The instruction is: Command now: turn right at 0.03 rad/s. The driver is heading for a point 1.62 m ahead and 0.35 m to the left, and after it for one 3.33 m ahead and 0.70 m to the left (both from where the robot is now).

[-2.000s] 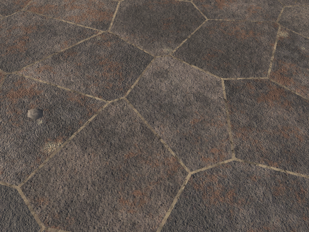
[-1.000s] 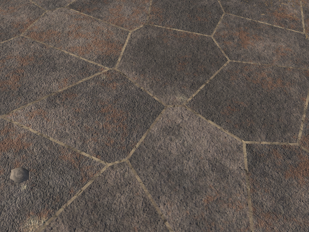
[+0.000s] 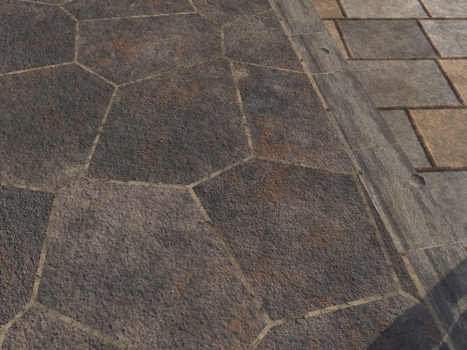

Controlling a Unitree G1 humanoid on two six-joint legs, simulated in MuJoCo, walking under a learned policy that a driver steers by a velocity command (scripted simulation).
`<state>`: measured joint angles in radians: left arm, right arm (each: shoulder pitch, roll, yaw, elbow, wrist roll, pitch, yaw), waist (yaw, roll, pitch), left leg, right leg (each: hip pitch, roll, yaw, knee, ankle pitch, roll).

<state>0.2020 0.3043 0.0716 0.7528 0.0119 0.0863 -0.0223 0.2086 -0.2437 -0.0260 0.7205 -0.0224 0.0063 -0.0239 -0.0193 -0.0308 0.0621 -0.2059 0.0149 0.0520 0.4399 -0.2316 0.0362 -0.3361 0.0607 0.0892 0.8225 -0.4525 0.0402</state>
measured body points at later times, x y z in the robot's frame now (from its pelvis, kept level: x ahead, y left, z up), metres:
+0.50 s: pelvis -0.04 +0.01 -0.01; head -0.02 +0.04 +0.43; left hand +0.02 +0.31 -0.14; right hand +0.13 -0.24 -0.11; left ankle -0.06 +0.08 -0.74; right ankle -0.03 -0.13 -0.70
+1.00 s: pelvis -0.02 +0.00 -0.01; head -0.01 -0.01 +0.44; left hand -0.04 +0.28 -0.13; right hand +0.18 -0.20 -0.14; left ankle -0.06 +0.08 -0.73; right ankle +0.01 -0.09 -0.74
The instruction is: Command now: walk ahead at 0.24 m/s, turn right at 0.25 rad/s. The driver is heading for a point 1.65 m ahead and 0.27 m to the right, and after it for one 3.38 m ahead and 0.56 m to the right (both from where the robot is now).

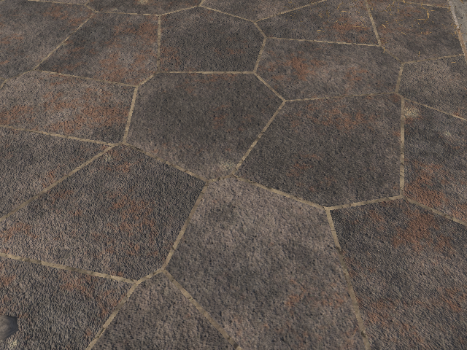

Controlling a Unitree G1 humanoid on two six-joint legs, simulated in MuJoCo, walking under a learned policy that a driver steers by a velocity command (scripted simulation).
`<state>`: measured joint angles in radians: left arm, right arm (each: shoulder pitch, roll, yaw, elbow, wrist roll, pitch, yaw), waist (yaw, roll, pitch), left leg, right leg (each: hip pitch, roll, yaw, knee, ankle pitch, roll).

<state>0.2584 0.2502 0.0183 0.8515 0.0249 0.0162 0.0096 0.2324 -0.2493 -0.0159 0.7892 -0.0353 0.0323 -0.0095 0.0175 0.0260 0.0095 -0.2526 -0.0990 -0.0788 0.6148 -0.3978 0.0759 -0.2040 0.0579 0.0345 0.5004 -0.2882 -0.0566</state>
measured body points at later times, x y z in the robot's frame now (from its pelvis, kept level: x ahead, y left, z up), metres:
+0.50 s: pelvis +0.19 +0.03 +0.01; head +0.21 +0.04 +0.46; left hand +0.31 +0.29 -0.13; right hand +0.24 -0.26 -0.09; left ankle +0.21 +0.12 -0.74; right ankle +0.08 -0.07 -0.66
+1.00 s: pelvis +0.43 -0.09 +0.00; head +0.45 -0.11 +0.45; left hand +0.63 +0.10 -0.12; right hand +0.33 -0.33 -0.14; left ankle +0.41 +0.07 -0.65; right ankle +0.43 -0.16 -0.74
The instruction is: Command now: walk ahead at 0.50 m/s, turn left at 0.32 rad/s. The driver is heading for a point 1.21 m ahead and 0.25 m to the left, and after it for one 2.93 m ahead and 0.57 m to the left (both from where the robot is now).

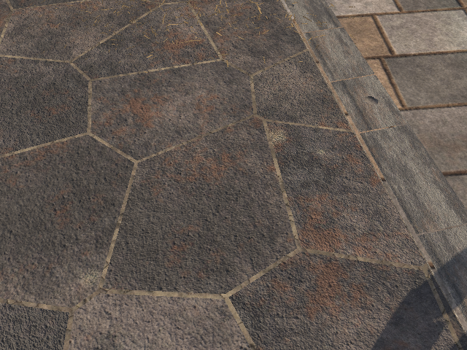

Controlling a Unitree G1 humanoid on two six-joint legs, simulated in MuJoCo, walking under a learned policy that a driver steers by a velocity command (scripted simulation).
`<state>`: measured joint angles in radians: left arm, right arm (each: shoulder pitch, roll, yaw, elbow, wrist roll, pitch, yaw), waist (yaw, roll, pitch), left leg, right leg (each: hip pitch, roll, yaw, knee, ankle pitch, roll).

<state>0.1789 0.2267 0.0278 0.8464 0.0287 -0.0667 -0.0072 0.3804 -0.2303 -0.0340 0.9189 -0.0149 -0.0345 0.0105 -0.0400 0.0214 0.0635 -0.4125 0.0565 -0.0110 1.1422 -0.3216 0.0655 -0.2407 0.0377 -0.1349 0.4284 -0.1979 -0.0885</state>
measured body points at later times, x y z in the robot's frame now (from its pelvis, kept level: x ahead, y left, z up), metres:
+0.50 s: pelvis +0.27 +0.07 -0.01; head +0.30 +0.08 +0.44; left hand +0.26 +0.33 -0.15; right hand +0.45 -0.16 -0.13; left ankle +0.30 +0.12 -0.74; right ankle +0.18 -0.09 -0.63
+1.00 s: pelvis +0.55 +0.11 -0.01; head +0.59 +0.11 +0.43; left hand +0.60 +0.40 -0.12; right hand +0.65 -0.14 -0.16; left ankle +0.35 +0.14 -0.65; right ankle +0.65 +0.08 -0.74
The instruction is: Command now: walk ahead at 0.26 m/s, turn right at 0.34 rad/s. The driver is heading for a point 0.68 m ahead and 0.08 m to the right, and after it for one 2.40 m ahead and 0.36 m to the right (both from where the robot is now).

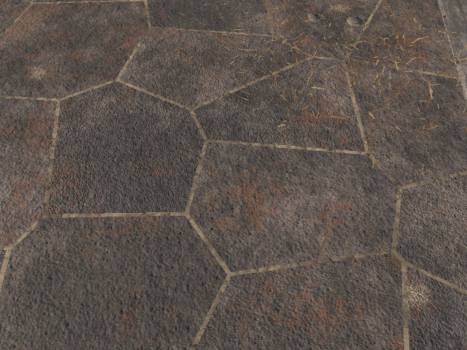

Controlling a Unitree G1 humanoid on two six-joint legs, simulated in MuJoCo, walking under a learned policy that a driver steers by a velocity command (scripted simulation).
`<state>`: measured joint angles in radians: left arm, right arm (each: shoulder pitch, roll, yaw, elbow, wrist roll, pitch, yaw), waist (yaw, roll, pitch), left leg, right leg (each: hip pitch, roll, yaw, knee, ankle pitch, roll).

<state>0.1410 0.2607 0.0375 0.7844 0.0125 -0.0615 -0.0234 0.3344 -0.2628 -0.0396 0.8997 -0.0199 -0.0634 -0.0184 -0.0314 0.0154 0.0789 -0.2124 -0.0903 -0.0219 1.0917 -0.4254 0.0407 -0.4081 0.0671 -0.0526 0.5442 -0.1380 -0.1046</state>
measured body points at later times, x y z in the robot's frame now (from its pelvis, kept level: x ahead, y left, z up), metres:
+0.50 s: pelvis +0.11 +0.01 +0.01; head +0.13 +0.01 +0.46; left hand +0.24 +0.28 -0.11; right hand +0.20 -0.28 -0.09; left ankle +0.16 +0.13 -0.70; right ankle +0.09 -0.06 -0.73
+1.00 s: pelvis +0.10 +0.03 +0.01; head +0.13 +0.01 +0.46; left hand +0.29 +0.26 -0.10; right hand +0.08 -0.25 -0.12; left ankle +0.16 +0.12 -0.71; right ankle +0.05 -0.06 -0.73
